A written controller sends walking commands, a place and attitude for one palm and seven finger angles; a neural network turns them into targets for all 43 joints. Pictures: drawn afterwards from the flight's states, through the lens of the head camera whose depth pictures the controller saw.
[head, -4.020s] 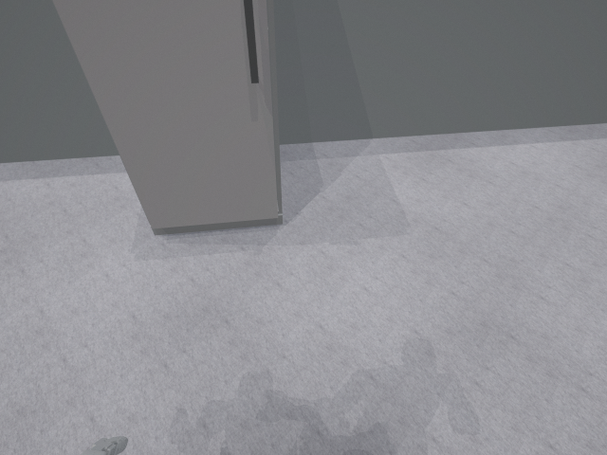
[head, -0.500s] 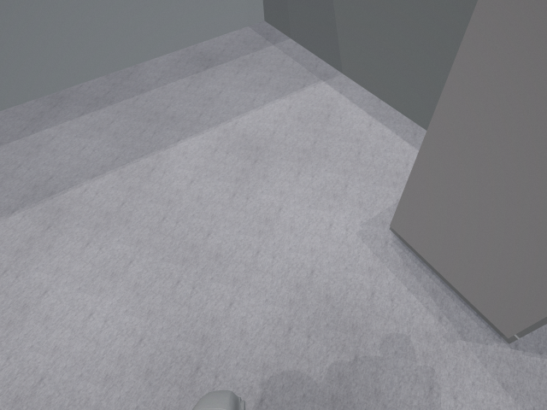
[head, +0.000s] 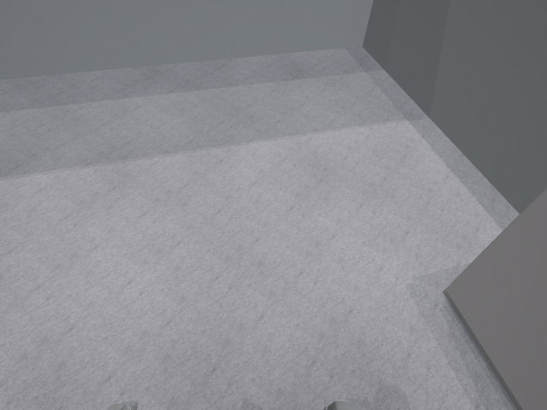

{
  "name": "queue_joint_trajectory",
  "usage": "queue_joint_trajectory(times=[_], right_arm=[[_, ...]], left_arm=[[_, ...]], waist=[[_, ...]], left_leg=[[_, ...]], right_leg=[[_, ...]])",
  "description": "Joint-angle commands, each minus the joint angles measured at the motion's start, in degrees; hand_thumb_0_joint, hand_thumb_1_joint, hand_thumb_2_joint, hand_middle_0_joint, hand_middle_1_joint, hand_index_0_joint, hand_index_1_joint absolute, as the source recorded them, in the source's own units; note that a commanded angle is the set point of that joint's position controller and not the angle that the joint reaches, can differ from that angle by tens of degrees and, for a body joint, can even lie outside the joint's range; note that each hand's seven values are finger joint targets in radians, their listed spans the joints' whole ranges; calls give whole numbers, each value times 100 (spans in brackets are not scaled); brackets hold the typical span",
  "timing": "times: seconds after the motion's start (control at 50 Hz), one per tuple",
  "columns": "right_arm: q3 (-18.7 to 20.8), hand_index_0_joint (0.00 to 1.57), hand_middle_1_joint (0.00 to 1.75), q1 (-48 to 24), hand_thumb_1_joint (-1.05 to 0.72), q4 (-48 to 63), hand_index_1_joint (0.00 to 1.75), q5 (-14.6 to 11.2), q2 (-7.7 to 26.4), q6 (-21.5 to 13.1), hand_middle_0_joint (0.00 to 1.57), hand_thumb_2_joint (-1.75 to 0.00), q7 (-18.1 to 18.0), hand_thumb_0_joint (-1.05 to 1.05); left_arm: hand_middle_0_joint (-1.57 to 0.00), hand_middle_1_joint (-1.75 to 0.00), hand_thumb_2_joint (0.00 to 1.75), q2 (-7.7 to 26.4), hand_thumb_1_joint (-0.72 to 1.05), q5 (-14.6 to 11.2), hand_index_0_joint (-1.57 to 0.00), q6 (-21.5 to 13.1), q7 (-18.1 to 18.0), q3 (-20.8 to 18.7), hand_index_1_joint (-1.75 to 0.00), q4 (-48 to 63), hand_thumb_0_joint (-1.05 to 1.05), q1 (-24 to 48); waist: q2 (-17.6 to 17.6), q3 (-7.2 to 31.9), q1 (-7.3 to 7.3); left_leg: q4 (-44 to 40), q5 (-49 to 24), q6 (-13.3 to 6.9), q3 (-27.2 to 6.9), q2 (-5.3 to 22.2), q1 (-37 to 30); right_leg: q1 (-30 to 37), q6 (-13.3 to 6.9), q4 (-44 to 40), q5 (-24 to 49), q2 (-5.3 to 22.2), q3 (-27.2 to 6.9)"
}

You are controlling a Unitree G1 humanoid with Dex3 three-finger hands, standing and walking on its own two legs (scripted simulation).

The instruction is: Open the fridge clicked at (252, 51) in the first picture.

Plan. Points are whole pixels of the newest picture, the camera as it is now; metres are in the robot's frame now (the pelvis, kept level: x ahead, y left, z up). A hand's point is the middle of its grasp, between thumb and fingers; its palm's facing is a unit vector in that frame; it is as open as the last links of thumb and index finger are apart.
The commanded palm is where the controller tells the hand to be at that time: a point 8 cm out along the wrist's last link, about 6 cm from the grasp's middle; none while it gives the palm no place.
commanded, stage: walk to a spot facing it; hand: right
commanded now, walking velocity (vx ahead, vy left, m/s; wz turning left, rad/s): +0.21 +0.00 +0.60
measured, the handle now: out of the picture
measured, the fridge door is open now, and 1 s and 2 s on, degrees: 0 0 0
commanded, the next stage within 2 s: turn to face it in 0.52 s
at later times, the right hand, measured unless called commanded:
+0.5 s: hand (397, 362) +0.24 -0.22 -0.17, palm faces -0.27 +0.95 -0.18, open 7.4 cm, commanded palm none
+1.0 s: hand (333, 316) +0.32 -0.11 -0.17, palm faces -0.34 +0.93 -0.14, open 7.4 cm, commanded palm none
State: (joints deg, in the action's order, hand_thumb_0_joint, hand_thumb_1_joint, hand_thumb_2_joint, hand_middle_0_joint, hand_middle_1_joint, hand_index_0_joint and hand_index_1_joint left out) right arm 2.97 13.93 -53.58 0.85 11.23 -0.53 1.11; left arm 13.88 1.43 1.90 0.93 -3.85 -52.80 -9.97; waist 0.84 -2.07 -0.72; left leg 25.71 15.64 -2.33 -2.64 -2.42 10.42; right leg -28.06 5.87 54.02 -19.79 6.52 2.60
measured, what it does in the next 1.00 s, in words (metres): walks ahead, turning left: right foot, then left foot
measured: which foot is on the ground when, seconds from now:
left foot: down 0.00-0.14, up 0.16-0.64, down 0.66-1.00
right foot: up 0.00-0.12, down 0.14-0.66, up 0.68-1.00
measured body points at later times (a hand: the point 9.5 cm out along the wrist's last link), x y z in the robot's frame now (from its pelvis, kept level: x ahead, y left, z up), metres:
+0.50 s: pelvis +0.10 -0.05 +0.00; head +0.15 -0.06 +0.45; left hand +0.03 +0.18 -0.14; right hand +0.26 -0.27 -0.16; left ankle +0.08 +0.10 -0.66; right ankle +0.09 -0.14 -0.74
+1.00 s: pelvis +0.16 +0.00 -0.01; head +0.18 +0.00 +0.44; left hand +0.10 +0.23 -0.16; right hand +0.34 -0.16 -0.16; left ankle +0.11 +0.09 -0.74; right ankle +0.20 -0.10 -0.72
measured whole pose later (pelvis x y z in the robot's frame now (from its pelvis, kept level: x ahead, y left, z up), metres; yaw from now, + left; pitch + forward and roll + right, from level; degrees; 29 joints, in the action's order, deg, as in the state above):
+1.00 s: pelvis +0.16 +0.00 -0.01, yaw +19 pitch -1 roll +1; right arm 1.4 6.2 -54.3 1.1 7.7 0.2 -1.0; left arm 9.3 0.6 3.0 0.4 -2.8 -57.5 -13.5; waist 0.0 -3.7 2.1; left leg 32.9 19.5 -1.0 13.0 3.7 12.1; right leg -22.7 3.5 48.6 -24.2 4.8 5.8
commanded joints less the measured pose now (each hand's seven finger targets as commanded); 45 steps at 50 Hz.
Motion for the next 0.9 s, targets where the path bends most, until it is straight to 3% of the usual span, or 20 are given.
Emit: queue_joint_trajectory(times=[0.0, 0.06, 0.08, 0.1, 0.12, 0.14, 0.16, 0.2, 0.24, 0.32, 0.5, 0.56, 0.6, 0.62, 0.64, 0.66, 0.7, 0.74, 0.76, 0.88], right_arm=[[360, 20, 30, 271, -90, 295, 30, 39, 1306, -119, 20, -90, -111, 0], [388, 20, 30, 29, -90, 313, 30, 38, 1330, -81, 20, -90, -107, 0], [394, 20, 30, -162, -90, 345, 30, 15, 1314, -50, 20, -90, -105, 0], [349, 20, 30, -249, -90, 401, 30, -5, 1049, -22, 20, -90, -96, 0], [275, 20, 30, -7, -90, 481, 30, -84, 605, 16, 20, -90, -31, 0], [276, 20, 30, 49, -90, 567, 30, -36, 611, -7, 20, -90, -4, 0], [297, 20, 30, -59, -90, 496, 30, 34, 761, 48, 20, -90, -10, 0], [370, 20, 30, -174, -90, 375, 30, 94, 726, 108, 20, -90, 98, 0], [362, 20, 30, 220, -90, 214, 30, 78, 556, 216, 20, -90, 120, 0], [335, 20, 30, 131, -90, 253, 30, 49, 417, 319, 20, -90, 90, 0], [258, 20, 30, -1061, -90, 647, 30, 65, 266, 339, 20, -90, 86, 0], [248, 20, 30, -1005, -90, 695, 30, 69, 330, 241, 20, -90, 55, 0], [275, 20, 30, -434, -90, 548, 30, 89, 516, 108, 20, -90, 2, 0], [340, 20, 30, 278, -90, 332, 30, 131, 947, -15, 20, -90, -83, 0], [466, 20, 30, 855, -90, 129, 30, 82, 1578, -69, 20, -90, -182, 0], [391, 20, 30, 884, -90, 64, 30, -49, 1501, -25, 20, -90, -252, 0], [261, 20, 30, 190, -90, 153, 30, -1, 1110, -42, 20, -90, -310, 0], [58, 20, 30, -476, -90, 214, 30, 13, 757, -80, 20, -90, -317, 0], [50, 20, 30, -724, -90, 215, 30, 40, 711, -87, 20, -90, -317, 0], [135, 20, 30, -500, -90, 148, 30, 52, 845, -12, 20, -90, -313, 0]], left_arm=[[-20, -30, 90, 402, 90, -31, -20, -284, -29, -49, -30, 769, 0, 671], [-20, -30, 90, 399, 90, -73, -20, -353, -78, -47, -30, 718, 0, 321], [-20, -30, 90, 457, 90, -78, -20, -377, -123, -57, -30, 572, 0, -145], [-20, -30, 90, 713, 90, -68, -20, -422, -204, -95, -30, 359, 0, -802], [-20, -30, 90, 1374, 90, 35, -20, -450, -242, -214, -30, 250, 0, -1271], [-20, -30, 90, 1581, 90, 20, -20, -383, -238, -192, -30, 295, 0, -1447], [-20, -30, 90, 1328, 90, 7, -20, -368, -241, -134, -30, 363, 0, -1065], [-20, -30, 90, 789, 90, 13, -20, -398, -260, 29, -30, 459, 0, -494], [-20, -30, 90, 588, 90, -16, -20, -426, -290, 77, -30, 451, 0, -277], [-20, -30, 90, 511, 90, -43, -20, -443, -307, 44, -30, 277, 0, -581], [-20, -30, 90, 583, 90, 18, -20, -321, -253, -132, -30, -114, 0, -1039], [-20, -30, 90, 707, 90, 27, -20, -289, -214, -220, -30, -145, 0, -987], [-20, -30, 90, 738, 90, -20, -20, -288, -169, -223, -30, -117, 0, -1049], [-20, -30, 90, 568, 90, -89, -20, -282, -122, -160, -30, -72, 0, -1163], [-20, -30, 90, 61, 90, -127, -20, -268, -126, -9, -30, 167, 0, -1049], [-20, -30, 90, 122, 90, -141, -20, -165, -248, 24, -30, 213, 0, -639], [-20, -30, 90, 53, 90, -93, -20, -123, -264, 70, -30, -6, 0, -667], [-20, -30, 90, -15, 90, -58, -20, -41, -234, 94, -30, -312, 0, -893], [-20, -30, 90, -90, 90, -65, -20, -5, -214, 101, -30, -423, 0, -1097], [-20, -30, 90, -46, 90, -65, -20, 26, -108, 58, -30, -248, 0, -599]], waist=[[-944, 38, -213], [-983, 48, 22], [-913, 131, 258], [-302, 361, 530], [1576, 749, 637], [1679, 680, 595], [1276, 409, 507], [852, -479, 204], [965, -277, -20], [748, 56, 9], [907, -98, 376], [1035, 109, 323], [645, 530, -7], [-303, 1120, -316], [-1745, 1644, -462], [-1050, 1679, -514], [-1075, 1203, -214], [-545, 558, 181], [-643, 375, 321], [-931, -47, 78]], left_leg=[[-911, -691, -852, -1828, 1442, -311], [-537, -846, -668, -1858, 1278, 301], [-218, -638, -502, -1707, 1071, 712], [584, -426, -265, -1370, 632, 1277], [2215, 1143, 105, -524, -214, 2411], [3445, 2071, 264, 17, -88, 2687], [4031, 1886, 289, -124, 226, 2606], [4316, 1041, 360, 76, 530, 2429], [4460, 418, 483, 225, 558, 2229], [4398, 215, 624, 361, 626, 2355], [2456, 416, 574, 850, 689, 2021], [1642, 584, 392, 997, 487, 1548], [511, -242, 220, 1111, 273, 320], [100, -2101, -65, 263, 994, -1423], [204, -5258, -849, -1676, 2701, -2540], [285, -6113, -1132, -1259, 2802, -1987], [38, -4734, -1006, -808, 2399, -1312], [-243, -3839, -708, 21, 1989, -95], [-369, -3398, -592, 353, 1870, 247], [-503, -2766, -647, 547, 2099, 158]], right_leg=[[-252, -88, -846, -142, -205, 35], [922, -182, -1869, 49, -401, 122], [1726, -199, -2468, 472, -454, 202], [2816, -265, -3069, 547, -161, -2], [3742, -730, -3601, -31, 1476, -1835], [3283, -1251, -4038, -280, 2464, -2718], [2489, -1299, -4241, -824, 2463, -2669], [1517, -1038, -4339, -172, 1757, -1527], [1647, -825, -4076, 1484, 1291, -311], [2179, -1053, -3668, 3183, 1302, 390], [2483, -1181, -3299, 3384, 1537, 978], [2688, -1081, -2763, 3916, 1658, 1130], [2402, -763, -1603, 4524, 1469, 1380], [1157, -471, -295, 3413, 1167, 1473], [-545, -131, 1275, -1503, 134, 1279], [-370, -241, 1663, -1897, 152, 121], [-407, -295, 1828, -1286, 126, -206], [196, -269, 1181, -737, 115, -184], [442, -264, 790, -580, 78, -141], [279, -221, 2, -551, -116, 226]])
